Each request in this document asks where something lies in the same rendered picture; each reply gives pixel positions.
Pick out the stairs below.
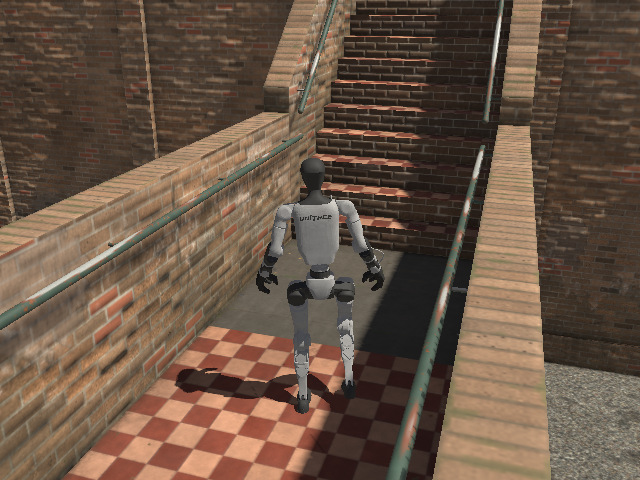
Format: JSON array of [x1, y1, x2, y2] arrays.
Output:
[[291, 0, 513, 260]]

